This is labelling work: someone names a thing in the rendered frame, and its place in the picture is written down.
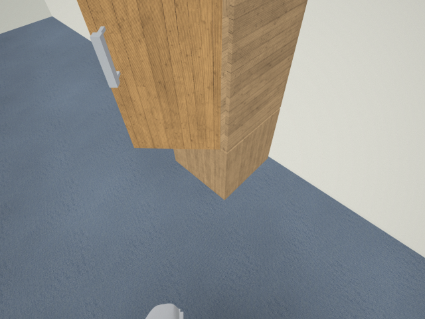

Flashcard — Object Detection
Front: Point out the robot left thigh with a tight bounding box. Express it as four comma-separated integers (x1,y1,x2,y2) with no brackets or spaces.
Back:
146,304,183,319

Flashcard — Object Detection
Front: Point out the handle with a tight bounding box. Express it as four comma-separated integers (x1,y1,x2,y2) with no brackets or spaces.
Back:
90,26,120,88

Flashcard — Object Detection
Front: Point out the cupboard door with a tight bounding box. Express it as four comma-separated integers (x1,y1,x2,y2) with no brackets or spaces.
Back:
77,0,222,150

